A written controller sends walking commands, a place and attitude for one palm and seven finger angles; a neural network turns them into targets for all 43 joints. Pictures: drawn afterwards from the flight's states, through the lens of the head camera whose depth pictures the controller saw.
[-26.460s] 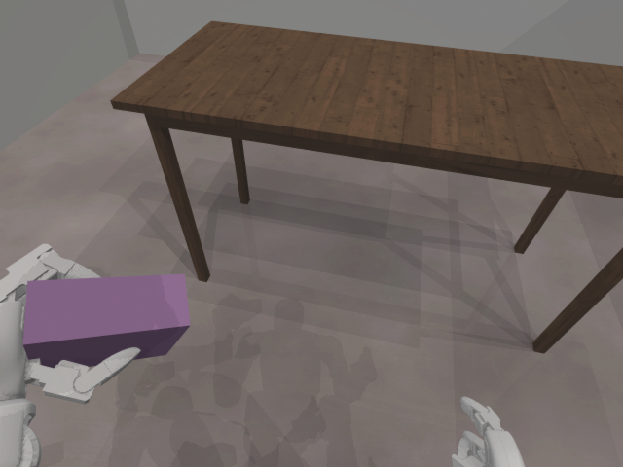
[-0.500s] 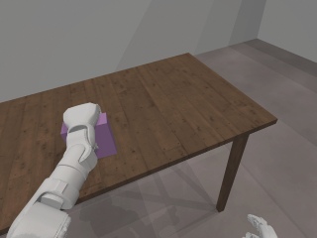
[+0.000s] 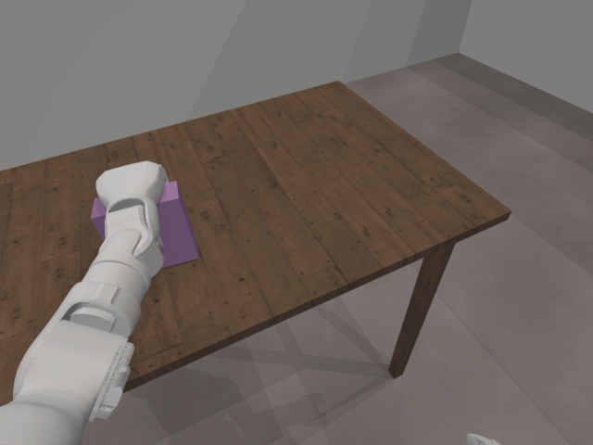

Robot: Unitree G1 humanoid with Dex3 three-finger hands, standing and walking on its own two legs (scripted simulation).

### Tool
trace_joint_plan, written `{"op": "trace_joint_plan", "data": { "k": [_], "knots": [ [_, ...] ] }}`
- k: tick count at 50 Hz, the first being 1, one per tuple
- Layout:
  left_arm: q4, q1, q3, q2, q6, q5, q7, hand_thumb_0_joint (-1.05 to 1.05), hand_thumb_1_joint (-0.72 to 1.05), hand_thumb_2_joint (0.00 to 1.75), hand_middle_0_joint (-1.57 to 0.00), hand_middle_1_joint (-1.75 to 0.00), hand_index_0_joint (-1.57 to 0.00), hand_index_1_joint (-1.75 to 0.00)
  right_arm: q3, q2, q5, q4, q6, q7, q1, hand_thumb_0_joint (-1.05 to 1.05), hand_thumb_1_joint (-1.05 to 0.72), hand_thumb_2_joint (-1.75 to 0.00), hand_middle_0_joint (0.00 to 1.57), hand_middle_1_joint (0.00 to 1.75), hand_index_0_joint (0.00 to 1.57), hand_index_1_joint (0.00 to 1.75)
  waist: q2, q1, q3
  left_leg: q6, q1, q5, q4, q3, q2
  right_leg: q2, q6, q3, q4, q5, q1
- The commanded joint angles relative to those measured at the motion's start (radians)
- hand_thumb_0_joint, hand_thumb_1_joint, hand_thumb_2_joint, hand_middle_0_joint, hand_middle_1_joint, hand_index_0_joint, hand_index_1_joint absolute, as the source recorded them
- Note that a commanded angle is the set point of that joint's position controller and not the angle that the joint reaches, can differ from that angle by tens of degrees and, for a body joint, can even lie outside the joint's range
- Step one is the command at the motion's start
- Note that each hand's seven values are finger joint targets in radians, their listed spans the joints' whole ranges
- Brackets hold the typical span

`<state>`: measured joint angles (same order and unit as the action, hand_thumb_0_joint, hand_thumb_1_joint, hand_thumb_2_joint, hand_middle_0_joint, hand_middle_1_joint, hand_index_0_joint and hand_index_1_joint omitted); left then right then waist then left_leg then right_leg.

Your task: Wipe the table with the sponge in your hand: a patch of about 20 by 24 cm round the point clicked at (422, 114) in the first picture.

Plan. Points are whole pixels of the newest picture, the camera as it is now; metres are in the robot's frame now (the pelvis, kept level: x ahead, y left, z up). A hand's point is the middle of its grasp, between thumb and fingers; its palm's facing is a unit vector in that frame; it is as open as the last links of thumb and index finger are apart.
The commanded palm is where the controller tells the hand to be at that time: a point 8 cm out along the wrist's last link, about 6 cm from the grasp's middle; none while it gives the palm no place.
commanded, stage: wipe forward along the third lane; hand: left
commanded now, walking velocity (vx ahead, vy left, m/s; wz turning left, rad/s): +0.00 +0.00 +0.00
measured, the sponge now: (154, 239) +0.41 +0.24 +0.06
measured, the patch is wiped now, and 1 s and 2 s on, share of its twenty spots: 0.80 0.80 0.80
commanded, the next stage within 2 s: wipe back along the third lane in 0.22 s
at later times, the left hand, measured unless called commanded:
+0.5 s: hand (135, 201) +0.45 +0.27 +0.11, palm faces -0.03 -0.03 -1.00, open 9.6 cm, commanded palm +0.42 +0.26 +0.15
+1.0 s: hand (133, 221) +0.41 +0.26 +0.11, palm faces +0.06 -0.03 -1.00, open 9.6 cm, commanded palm +0.37 +0.23 +0.15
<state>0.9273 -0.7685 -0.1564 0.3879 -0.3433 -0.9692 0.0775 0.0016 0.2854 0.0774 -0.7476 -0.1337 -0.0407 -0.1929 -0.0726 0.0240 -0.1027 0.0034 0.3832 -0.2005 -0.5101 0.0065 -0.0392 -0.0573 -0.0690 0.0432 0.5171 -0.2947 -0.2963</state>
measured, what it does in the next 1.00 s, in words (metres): shifts its weight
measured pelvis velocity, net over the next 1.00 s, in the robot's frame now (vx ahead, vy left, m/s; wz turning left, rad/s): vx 0.03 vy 0.05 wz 0.01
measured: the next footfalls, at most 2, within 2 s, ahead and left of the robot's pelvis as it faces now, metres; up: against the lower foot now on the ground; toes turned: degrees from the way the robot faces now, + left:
none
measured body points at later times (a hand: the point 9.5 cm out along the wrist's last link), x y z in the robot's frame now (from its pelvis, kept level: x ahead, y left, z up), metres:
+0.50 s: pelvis +0.01 +0.04 +0.00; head +0.02 +0.02 +0.45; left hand +0.45 +0.27 +0.16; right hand +0.09 -0.23 -0.13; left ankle +0.04 +0.15 -0.73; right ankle -0.02 -0.07 -0.73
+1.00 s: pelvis +0.03 +0.05 +0.00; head +0.00 +0.02 +0.45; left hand +0.40 +0.25 +0.16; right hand +0.25 -0.16 -0.08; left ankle +0.04 +0.15 -0.73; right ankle -0.02 -0.07 -0.73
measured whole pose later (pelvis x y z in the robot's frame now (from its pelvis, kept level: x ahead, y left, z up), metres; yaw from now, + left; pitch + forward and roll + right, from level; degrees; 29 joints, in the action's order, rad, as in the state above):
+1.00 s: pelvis +0.03 +0.05 +0.00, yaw +1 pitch +3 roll -1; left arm 0.57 -0.58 -0.36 0.27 -0.60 -0.94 0.12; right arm 0.02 0.25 0.10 -0.66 -0.21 0.03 -0.03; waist -0.07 -0.06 -0.13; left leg -0.04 0.30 -0.25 -0.51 -0.01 0.02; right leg 0.01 0.00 0.03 0.46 -0.32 -0.19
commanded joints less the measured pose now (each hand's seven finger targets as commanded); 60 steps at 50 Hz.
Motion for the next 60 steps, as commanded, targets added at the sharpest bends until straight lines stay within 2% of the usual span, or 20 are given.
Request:
{"op": "trace_joint_plan", "data": {
  "k": [1, 2, 9, 12, 13, 15, 18, 19, 22, 23, 29, 31, 32, 36, 42, 46, 50, 55, 57, 60],
  "knots": [
    [-0.047, -0.356, 0.049, 0.261, -0.013, -0.063, 0.046, 0.0, 0.1, 1.3, -1.2, -1.6, -1.2, -1.6, -0.039, 0.125, -0.006, 0.117, 0.035, 0.005, 0.073, 0.0, -0.9, -0.9, 0.2, 0.3, 0.2, 0.3, 0.125, 0.0, -0.184, -0.06, -0.082, 0.093, 0.017, -0.031, 0.062, 0.037, 0.036, -0.072, -0.114, 0.285, 0.048],
    [-0.063, -0.357, 0.056, 0.255, -0.008, -0.054, 0.044, 0.0, 0.1, 1.3, -1.2, -1.6, -1.2, -1.6, -0.04, 0.121, -0.007, 0.123, 0.036, 0.006, 0.074, 0.0, -0.9, -0.9, 0.2, 0.3, 0.2, 0.3, 0.122, -0.009, -0.202, -0.06, -0.086, 0.109, 0.023, -0.027, 0.063, 0.033, 0.032, -0.073, -0.118, 0.305, 0.06],
    [0.008, -0.444, 0.06, 0.29, -0.009, -0.062, 0.058, 0.0, 0.1, 1.3, -1.2, -1.6, -1.2, -1.6, -0.045, 0.134, -0.007, 0.093, 0.037, 0.007, 0.035, 0.0, -0.9, -0.9, 0.2, 0.3, 0.2, 0.3, 0.129, 0.023, -0.184, -0.062, -0.078, 0.084, 0.028, -0.028, 0.06, 0.03, 0.038, -0.059, -0.121, 0.255, 0.032],
    [0.014, -0.461, 0.093, 0.331, -0.005, -0.068, 0.059, 0.0, 0.1, 1.3, -1.2, -1.6, -1.2, -1.6, -0.047, 0.133, -0.012, 0.092, 0.038, 0.009, 0.027, 0.0, -0.9, -0.9, 0.2, 0.3, 0.2, 0.3, 0.115, 0.014, -0.223, -0.061, -0.081, 0.112, 0.026, -0.024, 0.059, 0.028, 0.033, -0.061, -0.12, 0.291, 0.052],
    [0.029, -0.492, 0.068, 0.318, -0.004, -0.073, 0.061, 0.0, 0.1, 1.3, -1.2, -1.6, -1.2, -1.6, -0.048, 0.137, -0.011, 0.088, 0.038, 0.007, 0.014, 0.0, -0.9, -0.9, 0.2, 0.3, 0.2, 0.3, 0.123, 0.035, -0.213, -0.062, -0.079, 0.095, 0.024, -0.027, 0.06, 0.027, 0.039, -0.058, -0.119, 0.266, 0.04],
    [0.066, -0.509, 0.072, 0.335, -0.005, -0.089, 0.062, 0.0, 0.1, 1.3, -1.2, -1.6, -1.2, -1.6, -0.048, 0.14, -0.013, 0.077, 0.039, 0.012, -0.003, 0.0, -0.9, -0.9, 0.2, 0.3, 0.2, 0.3, 0.093, 0.037, -0.205, -0.06, -0.076, 0.096, 0.021, -0.023, 0.058, 0.024, 0.033, -0.054, -0.115, 0.256, 0.018],
    [0.052, -0.439, 0.065, 0.281, 0.007, -0.08, 0.06, 0.0, 0.1, 1.3, -1.2, -1.6, -1.2, -1.6, -0.057, 0.131, -0.017, 0.092, 0.04, 0.021, -0.01, 0.0, -0.9, -0.9, 0.2, 0.3, 0.2, 0.3, 0.077, 0.015, -0.273, -0.06, -0.121, 0.155, 0.015, -0.024, 0.052, 0.017, 0.025, -0.041, -0.102, 0.299, 0.044],
    [0.032, -0.403, 0.04, 0.233, 0.011, -0.076, 0.058, 0.0, 0.1, 1.3, -1.2, -1.6, -1.2, -1.6, -0.059, 0.127, -0.017, 0.103, 0.038, 0.026, -0.006, 0.0, -0.9, -0.9, 0.2, 0.3, 0.2, 0.3, 0.064, 0.01, -0.275, -0.059, -0.13, 0.172, 0.012, -0.026, 0.052, 0.016, 0.022, -0.035, -0.1, 0.317, 0.046],
    [-0.033, -0.298, 0.047, 0.184, 0.013, -0.04, 0.06, 0.0, 0.1, 1.3, -1.2, -1.6, -1.2, -1.6, -0.062, 0.119, -0.013, 0.127, 0.031, 0.035, 0.025, 0.0, -0.9, -0.9, 0.2, 0.3, 0.2, 0.3, 0.096, -0.018, -0.291, -0.057, -0.144, 0.21, 0.021, -0.018, 0.047, 0.01, 0.016, -0.027, -0.103, 0.352, 0.07],
    [-0.046, -0.271, 0.03, 0.157, 0.006, -0.029, 0.067, 0.0, 0.1, 1.3, -1.2, -1.6, -1.2, -1.6, -0.062, 0.122, -0.01, 0.129, 0.028, 0.036, 0.033, 0.0, -0.9, -0.9, 0.2, 0.3, 0.2, 0.3, 0.098, -0.014, -0.263, -0.058, -0.157, 0.202, 0.024, -0.019, 0.044, 0.006, 0.018, -0.021, -0.105, 0.328, 0.053],
    [-0.126, -0.225, -0.021, 0.064, -0.091, 0.021, 0.088, 0.0, 0.1, 1.3, -1.2, -1.6, -1.2, -1.6, -0.055, 0.113, 0.004, 0.139, 0.019, 0.047, 0.118, 0.0, -0.9, -0.9, 0.2, 0.3, 0.2, 0.3, 0.087, -0.029, -0.199, -0.054, -0.19, 0.183, 0.049, -0.006, 0.04, -0.003, 0.011, 0.002, -0.119, 0.237, 0.016],
    [-0.163, -0.229, -0.029, 0.058, -0.129, 0.028, 0.085, 0.0, 0.1, 1.3, -1.2, -1.6, -1.2, -1.6, -0.051, 0.113, 0.006, 0.141, 0.013, 0.05, 0.14, 0.0, -0.9, -0.9, 0.2, 0.3, 0.2, 0.3, 0.083, -0.034, -0.216, -0.05, -0.204, 0.196, 0.052, -0.001, 0.039, -0.005, 0.006, 0.007, -0.115, 0.243, 0.025],
    [-0.18, -0.205, -0.021, 0.047, -0.143, 0.042, 0.082, 0.0, 0.1, 1.3, -1.2, -1.6, -1.2, -1.6, -0.048, 0.105, 0.007, 0.151, 0.013, 0.05, 0.165, 0.0, -0.9, -0.9, 0.2, 0.3, 0.2, 0.3, 0.079, -0.05, -0.224, -0.049, -0.208, 0.214, 0.056, 0.001, 0.04, -0.006, 0.003, 0.007, -0.116, 0.254, 0.035],
    [-0.24, -0.173, -0.087, -0.028, -0.198, 0.053, 0.06, 0.0, 0.1, 1.3, -1.2, -1.6, -1.2, -1.6, -0.041, 0.104, 0.011, 0.169, 0.0, 0.055, 0.202, 0.0, -0.9, -0.9, 0.2, 0.3, 0.2, 0.3, 0.116, -0.042, -0.212, -0.048, -0.228, 0.221, 0.054, 0.005, 0.04, -0.004, 0.005, 0.016, -0.111, 0.266, 0.04],
    [-0.387, -0.103, -0.119, -0.076, -0.228, 0.062, 0.034, 0.0, 0.1, 1.3, -1.2, -1.6, -1.2, -1.6, -0.033, 0.094, 0.012, 0.216, -0.015, 0.063, 0.261, 0.0, -0.9, -0.9, 0.2, 0.3, 0.2, 0.3, 0.133, -0.057, -0.24, -0.045, -0.262, 0.28, 0.045, 0.014, 0.04, 0.0, -0.001, 0.024, -0.092, 0.315, 0.079],
    [-0.44, -0.067, -0.145, -0.088, -0.267, 0.062, 0.02, 0.0, 0.1, 1.3, -1.2, -1.6, -1.2, -1.6, -0.019, 0.092, 0.018, 0.223, -0.033, 0.065, 0.297, 0.0, -0.9, -0.9, 0.2, 0.3, 0.2, 0.3, 0.12, -0.059, -0.179, -0.043, -0.258, 0.266, 0.047, 0.01, 0.043, 0.004, -0.003, 0.024, -0.096, 0.315, 0.071],
    [-0.492, -0.088, -0.185, -0.121, -0.293, 0.059, 0.004, 0.0, 0.1, 1.3, -1.2, -1.6, -1.2, -1.6, -0.013, 0.087, 0.018, 0.228, -0.036, 0.068, 0.319, 0.0, -0.9, -0.9, 0.2, 0.3, 0.2, 0.3, 0.108, -0.057, -0.194, -0.044, -0.278, 0.274, 0.04, 0.012, 0.045, 0.005, -0.008, 0.023, -0.089, 0.323, 0.076],
    [-0.573, 0.001, -0.211, -0.138, -0.304, 0.054, -0.024, 0.0, 0.1, 1.3, -1.2, -1.6, -1.2, -1.6, -0.009, 0.085, 0.017, 0.247, -0.047, 0.078, 0.344, 0.0, -0.9, -0.9, 0.2, 0.3, 0.2, 0.3, 0.112, -0.065, -0.208, -0.047, -0.281, 0.323, 0.02, 0.002, 0.049, 0.012, -0.008, 0.017, -0.069, 0.415, 0.115],
    [-0.625, 0.076, -0.179, -0.109, -0.301, 0.057, -0.032, 0.0, 0.1, 1.3, -1.2, -1.6, -1.2, -1.6, -0.01, 0.088, 0.015, 0.264, -0.048, 0.085, 0.355, 0.0, -0.9, -0.9, 0.2, 0.3, 0.2, 0.3, 0.141, -0.08, -0.235, -0.047, -0.275, 0.359, 0.011, 0.006, 0.048, 0.013, -0.009, 0.011, -0.058, 0.468, 0.152],
    [-0.694, 0.116, -0.228, -0.145, -0.306, 0.059, -0.045, 0.0, 0.1, 1.3, -1.2, -1.6, -1.2, -1.6, -0.004, 0.082, 0.02, 0.275, -0.052, 0.093, 0.372, 0.0, -0.9, -0.9, 0.2, 0.3, 0.2, 0.3, 0.129, -0.074, -0.193, -0.049, -0.268, 0.345, 0.01, -0.004, 0.05, 0.017, -0.004, 0.011, -0.055, 0.472, 0.142]
  ]
}}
